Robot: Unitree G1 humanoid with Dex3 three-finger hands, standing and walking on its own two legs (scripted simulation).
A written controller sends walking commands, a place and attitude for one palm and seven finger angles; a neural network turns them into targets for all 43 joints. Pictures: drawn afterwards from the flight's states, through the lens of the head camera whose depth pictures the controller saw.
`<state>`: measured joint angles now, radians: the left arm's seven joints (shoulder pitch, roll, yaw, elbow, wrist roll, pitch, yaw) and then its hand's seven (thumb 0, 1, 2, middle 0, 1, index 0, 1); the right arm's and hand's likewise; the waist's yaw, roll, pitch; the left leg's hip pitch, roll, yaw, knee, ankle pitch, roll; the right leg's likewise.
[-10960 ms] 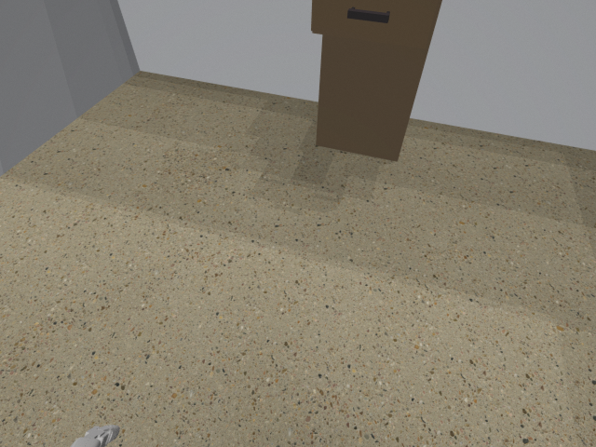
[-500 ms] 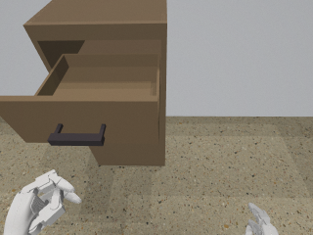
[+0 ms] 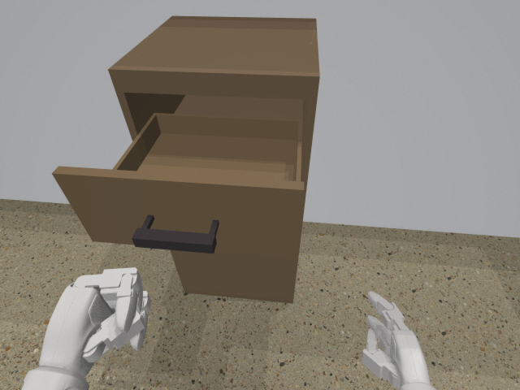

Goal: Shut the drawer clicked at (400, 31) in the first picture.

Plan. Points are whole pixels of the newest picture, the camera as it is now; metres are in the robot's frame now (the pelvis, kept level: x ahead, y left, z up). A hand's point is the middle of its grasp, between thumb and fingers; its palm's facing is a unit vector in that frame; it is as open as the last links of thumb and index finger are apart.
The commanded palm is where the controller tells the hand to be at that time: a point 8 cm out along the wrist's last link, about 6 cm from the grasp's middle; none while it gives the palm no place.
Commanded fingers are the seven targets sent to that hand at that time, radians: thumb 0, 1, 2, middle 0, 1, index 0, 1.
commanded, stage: raise the hand and make a fist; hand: left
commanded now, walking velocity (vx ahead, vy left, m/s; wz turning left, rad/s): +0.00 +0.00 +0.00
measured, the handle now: (178, 231) +0.35 +0.19 +0.06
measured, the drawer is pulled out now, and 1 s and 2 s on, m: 0.29 0.29 0.29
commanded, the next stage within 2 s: bring the fist close to the handle in 0.48 s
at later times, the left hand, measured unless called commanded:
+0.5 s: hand (139, 312) +0.16 +0.16 +0.15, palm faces +0.07 -0.99 -0.12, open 3.3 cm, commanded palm +0.11 +0.21 +0.17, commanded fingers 0.00 0.90 0.90 -1.40 -1.60 -1.40 -1.60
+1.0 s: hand (152, 304) +0.19 +0.16 +0.12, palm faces +0.05 -1.00 -0.07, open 3.3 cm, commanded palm +0.15 +0.22 +0.12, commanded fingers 0.00 0.90 0.90 -1.40 -1.60 -1.40 -1.60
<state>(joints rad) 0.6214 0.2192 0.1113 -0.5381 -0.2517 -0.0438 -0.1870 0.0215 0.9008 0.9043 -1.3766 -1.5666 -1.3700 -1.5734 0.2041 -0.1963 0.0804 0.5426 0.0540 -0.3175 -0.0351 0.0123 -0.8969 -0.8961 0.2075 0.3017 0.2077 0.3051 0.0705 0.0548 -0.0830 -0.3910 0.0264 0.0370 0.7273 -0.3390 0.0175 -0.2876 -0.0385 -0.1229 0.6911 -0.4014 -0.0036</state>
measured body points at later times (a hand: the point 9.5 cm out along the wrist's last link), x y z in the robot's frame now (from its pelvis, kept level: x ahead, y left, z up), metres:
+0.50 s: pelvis +0.00 -0.03 +0.01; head -0.04 -0.06 +0.45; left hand +0.15 +0.21 +0.16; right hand +0.19 -0.25 -0.04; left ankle +0.03 +0.11 -0.72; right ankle -0.02 -0.11 -0.72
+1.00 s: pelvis +0.00 -0.03 +0.01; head -0.01 -0.05 +0.46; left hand +0.18 +0.22 +0.12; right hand +0.20 -0.26 -0.05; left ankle +0.03 +0.11 -0.72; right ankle -0.02 -0.11 -0.72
